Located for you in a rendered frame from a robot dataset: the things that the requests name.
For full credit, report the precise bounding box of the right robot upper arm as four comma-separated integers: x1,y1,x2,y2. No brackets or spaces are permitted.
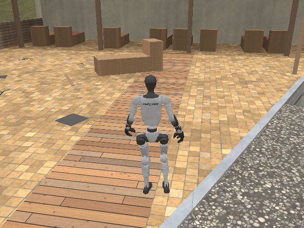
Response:
161,95,175,122

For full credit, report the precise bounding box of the robot left shin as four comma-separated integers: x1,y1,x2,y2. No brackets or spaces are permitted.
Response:
141,157,150,188

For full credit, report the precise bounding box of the robot left forearm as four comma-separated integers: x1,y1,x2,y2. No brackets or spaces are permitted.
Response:
125,114,133,130

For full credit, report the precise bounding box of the left robot foot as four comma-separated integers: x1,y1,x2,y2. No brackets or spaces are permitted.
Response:
143,182,152,194

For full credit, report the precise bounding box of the robot right forearm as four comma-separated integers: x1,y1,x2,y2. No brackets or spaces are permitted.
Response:
171,115,182,133

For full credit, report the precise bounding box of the right robot hand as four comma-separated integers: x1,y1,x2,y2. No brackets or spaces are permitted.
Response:
173,131,184,143

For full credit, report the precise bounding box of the left robot upper arm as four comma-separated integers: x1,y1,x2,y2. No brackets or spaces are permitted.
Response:
128,96,141,122

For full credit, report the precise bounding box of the left robot hand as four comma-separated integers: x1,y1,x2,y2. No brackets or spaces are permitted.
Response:
124,128,135,136

